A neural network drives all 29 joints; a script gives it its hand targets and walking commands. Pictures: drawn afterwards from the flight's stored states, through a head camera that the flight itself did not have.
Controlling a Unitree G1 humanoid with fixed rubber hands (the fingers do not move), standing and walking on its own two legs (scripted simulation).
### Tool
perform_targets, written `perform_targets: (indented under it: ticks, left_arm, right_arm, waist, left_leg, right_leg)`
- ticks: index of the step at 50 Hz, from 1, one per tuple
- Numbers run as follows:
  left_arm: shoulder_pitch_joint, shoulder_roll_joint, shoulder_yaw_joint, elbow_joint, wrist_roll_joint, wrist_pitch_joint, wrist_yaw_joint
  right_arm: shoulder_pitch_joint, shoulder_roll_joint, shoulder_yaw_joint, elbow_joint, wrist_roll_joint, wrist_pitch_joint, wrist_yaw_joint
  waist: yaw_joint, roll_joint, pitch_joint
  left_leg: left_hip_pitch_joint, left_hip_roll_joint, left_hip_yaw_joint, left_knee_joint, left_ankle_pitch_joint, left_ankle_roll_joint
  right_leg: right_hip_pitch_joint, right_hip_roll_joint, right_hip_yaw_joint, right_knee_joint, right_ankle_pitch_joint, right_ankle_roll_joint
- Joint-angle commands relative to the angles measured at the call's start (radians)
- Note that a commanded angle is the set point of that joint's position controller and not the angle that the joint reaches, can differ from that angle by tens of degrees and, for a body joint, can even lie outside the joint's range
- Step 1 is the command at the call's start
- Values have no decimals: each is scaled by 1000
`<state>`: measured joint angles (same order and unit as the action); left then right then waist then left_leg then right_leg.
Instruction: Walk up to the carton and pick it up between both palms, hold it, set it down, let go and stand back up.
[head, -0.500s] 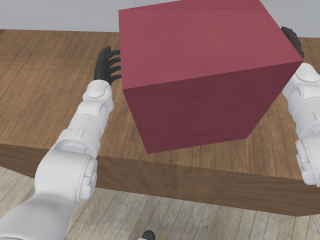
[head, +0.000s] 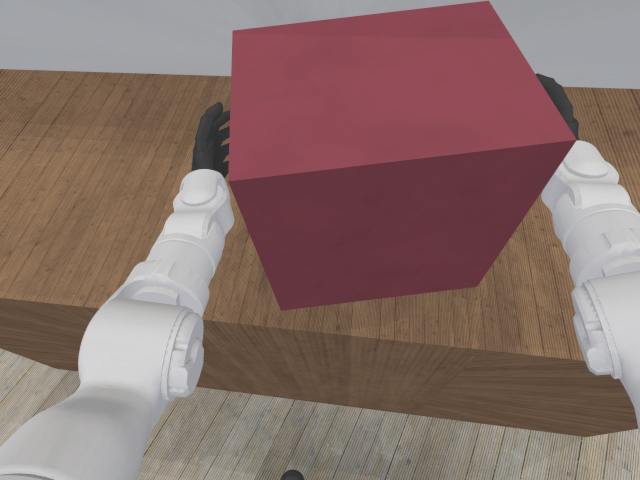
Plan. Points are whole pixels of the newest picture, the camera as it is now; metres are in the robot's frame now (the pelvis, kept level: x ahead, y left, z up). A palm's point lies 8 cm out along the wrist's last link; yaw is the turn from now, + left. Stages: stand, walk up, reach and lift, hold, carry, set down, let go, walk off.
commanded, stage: reach and lift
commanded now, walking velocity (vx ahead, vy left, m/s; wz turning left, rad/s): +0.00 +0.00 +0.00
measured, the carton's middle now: (371, 175) +0.50 +0.04 +0.06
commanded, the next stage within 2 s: none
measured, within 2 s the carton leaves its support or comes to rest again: leaves its support in 1.84 s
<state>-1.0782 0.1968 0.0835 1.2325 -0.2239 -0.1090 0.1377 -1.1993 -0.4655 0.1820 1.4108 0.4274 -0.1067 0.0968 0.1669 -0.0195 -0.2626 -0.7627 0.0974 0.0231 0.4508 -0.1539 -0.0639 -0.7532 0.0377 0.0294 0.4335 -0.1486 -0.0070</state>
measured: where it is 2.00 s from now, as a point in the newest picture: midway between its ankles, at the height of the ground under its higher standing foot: outside the picture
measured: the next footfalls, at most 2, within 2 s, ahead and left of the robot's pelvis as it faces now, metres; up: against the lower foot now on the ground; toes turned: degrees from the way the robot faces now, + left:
none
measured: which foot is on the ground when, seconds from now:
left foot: down 0.00-1.00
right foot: down 0.00-1.00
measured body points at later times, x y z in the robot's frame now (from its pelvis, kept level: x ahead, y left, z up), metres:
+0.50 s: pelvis +0.00 +0.00 +0.00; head +0.11 +0.00 +0.44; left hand +0.46 +0.24 +0.10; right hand +0.53 -0.15 +0.11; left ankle +0.00 +0.16 -0.73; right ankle +0.00 -0.11 -0.73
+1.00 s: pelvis +0.02 +0.02 +0.02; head +0.10 +0.03 +0.46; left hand +0.46 +0.25 +0.09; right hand +0.52 -0.14 +0.12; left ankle +0.00 +0.16 -0.73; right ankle +0.00 -0.11 -0.73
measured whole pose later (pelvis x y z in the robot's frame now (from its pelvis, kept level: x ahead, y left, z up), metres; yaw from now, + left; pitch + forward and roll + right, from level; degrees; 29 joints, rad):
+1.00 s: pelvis +0.02 +0.02 +0.02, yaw +0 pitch +19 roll +0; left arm -0.91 0.04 0.44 1.01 0.16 -0.08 0.13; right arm -1.01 -0.33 -0.38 1.34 -0.13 -0.23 0.17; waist 0.12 -0.05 -0.18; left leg -0.49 0.07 0.06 0.30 -0.14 -0.04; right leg -0.48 0.00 0.02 0.27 -0.13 0.02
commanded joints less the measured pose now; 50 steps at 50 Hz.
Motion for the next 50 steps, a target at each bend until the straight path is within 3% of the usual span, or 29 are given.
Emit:
perform_targets:
  ticks: [1,10,16,19,22,26,29,33,38,44,50]
  left_arm:
    - [-465,55,-19,-173,7,-33,1]
    - [-459,22,-8,-158,25,-26,-10]
    - [-481,-19,17,-179,62,-42,-22]
    - [-475,-29,54,-172,92,-47,-36]
    - [-484,-93,91,-174,136,-54,-65]
    - [-481,-187,166,-166,247,-63,-110]
    - [-454,-380,186,-149,337,-54,-160]
    - [-409,-453,194,-149,369,-43,-178]
    - [-368,-486,186,-179,400,-21,-165]
    - [-303,-530,158,-230,415,18,-147]
    - [-259,-553,132,-275,415,54,-134]
  right_arm:
    - [-520,-59,-34,-147,-13,-37,7]
    - [-518,-20,-60,-146,-50,-34,11]
    - [-521,27,-113,-162,-116,-49,24]
    - [-519,69,-132,-175,-153,-54,29]
    - [-515,158,-179,-188,-227,-63,42]
    - [-481,272,-295,-174,-383,-95,71]
    - [-454,479,-353,-156,-518,-118,118]
    - [-405,545,-415,-152,-601,-143,143]
    - [-368,555,-436,-140,-627,-153,154]
    - [-350,535,-441,-157,-610,-156,168]
    - [-337,526,-433,-168,-592,-148,175]
  waist:
    - [26,-85,-736]
    - [17,-116,-698]
    - [16,-97,-723]
    - [20,-127,-713]
    - [14,-143,-688]
    - [6,-132,-646]
    - [2,-121,-589]
    - [-20,-134,-535]
    - [-21,-99,-506]
    - [-6,-41,-465]
    - [-3,-20,-455]
  left_leg:
    - [316,-66,79,50,380,2]
    - [306,-72,79,36,364,9]
    - [315,-74,85,19,361,7]
    - [282,-79,90,0,342,19]
    - [266,-84,94,-31,315,29]
    - [297,-87,109,-74,307,29]
    - [310,-87,116,-118,277,38]
    - [340,-87,117,-144,259,52]
    - [422,-88,119,-122,349,46]
    - [556,-77,108,-81,474,23]
    - [637,-74,101,-51,543,16]
  right_leg:
    - [444,25,-69,35,407,38]
    - [473,18,-70,26,428,47]
    - [482,7,-72,15,435,48]
    - [548,-5,-67,19,478,62]
    - [591,-19,-69,10,497,76]
    - [634,-32,-80,-13,531,82]
    - [677,-40,-90,-36,539,82]
    - [693,-38,-95,-58,532,81]
    - [647,-25,-111,-76,516,70]
    - [524,-2,-135,-105,419,41]
    - [453,8,-144,-124,366,26]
